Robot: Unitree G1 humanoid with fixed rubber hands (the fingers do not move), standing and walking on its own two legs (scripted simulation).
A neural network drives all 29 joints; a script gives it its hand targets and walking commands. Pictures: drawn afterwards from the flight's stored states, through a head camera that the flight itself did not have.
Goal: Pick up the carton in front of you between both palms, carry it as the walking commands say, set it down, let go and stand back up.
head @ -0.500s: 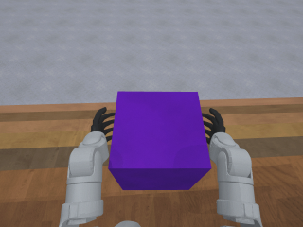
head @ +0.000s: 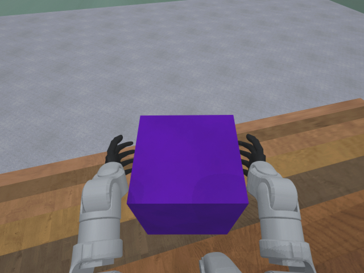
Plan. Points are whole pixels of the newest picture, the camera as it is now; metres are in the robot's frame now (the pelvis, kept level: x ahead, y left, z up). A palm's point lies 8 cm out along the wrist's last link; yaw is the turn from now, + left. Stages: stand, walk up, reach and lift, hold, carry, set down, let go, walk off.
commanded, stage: carry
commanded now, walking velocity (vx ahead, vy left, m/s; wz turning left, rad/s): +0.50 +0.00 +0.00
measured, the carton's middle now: (186, 179) +0.32 -0.03 +0.01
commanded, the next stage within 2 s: none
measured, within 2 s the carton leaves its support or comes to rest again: neither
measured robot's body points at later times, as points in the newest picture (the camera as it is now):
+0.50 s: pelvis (182, 198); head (179, 67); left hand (127, 126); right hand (203, 117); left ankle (156, 248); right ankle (194, 266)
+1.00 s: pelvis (166, 146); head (155, 60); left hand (135, 102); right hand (188, 96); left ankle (165, 225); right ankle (183, 182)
